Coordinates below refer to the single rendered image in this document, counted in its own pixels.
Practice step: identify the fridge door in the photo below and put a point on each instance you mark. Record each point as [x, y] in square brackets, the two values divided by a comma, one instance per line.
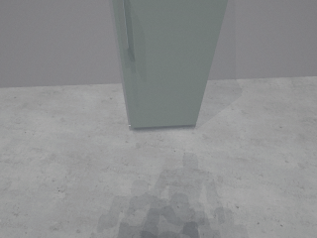
[171, 45]

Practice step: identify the handle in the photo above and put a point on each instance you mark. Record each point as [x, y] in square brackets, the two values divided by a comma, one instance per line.
[122, 20]

